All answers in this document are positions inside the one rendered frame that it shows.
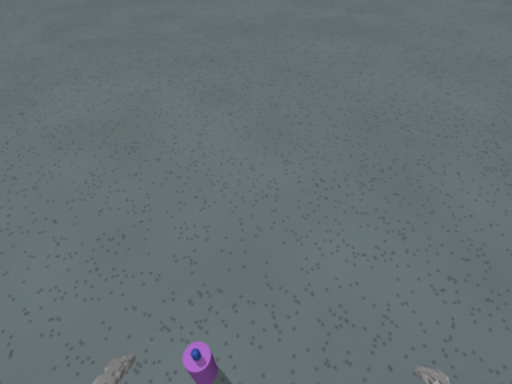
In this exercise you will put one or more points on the left robot hand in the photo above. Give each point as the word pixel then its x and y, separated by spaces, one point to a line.
pixel 115 370

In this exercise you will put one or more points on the right robot hand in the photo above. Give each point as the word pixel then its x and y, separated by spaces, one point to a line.
pixel 429 376

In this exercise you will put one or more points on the bottle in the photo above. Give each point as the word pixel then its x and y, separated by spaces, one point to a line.
pixel 199 362

